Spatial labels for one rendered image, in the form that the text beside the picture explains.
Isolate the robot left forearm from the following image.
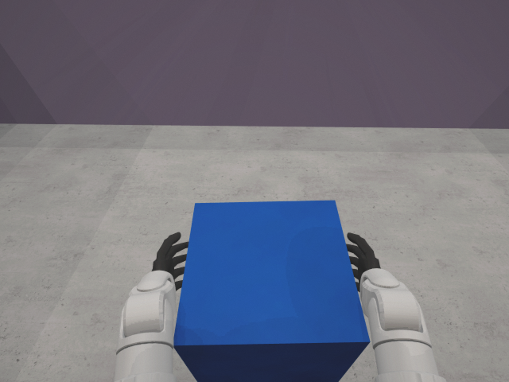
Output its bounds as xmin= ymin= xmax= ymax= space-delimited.
xmin=114 ymin=271 xmax=177 ymax=382

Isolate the carton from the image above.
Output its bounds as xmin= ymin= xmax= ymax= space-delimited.
xmin=173 ymin=201 xmax=370 ymax=382

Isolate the robot right hand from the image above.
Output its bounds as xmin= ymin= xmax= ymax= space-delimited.
xmin=346 ymin=232 xmax=381 ymax=292

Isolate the robot right forearm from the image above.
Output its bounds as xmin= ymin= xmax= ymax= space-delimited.
xmin=359 ymin=268 xmax=447 ymax=382

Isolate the robot left hand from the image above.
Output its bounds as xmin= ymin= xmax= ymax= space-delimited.
xmin=152 ymin=232 xmax=188 ymax=291

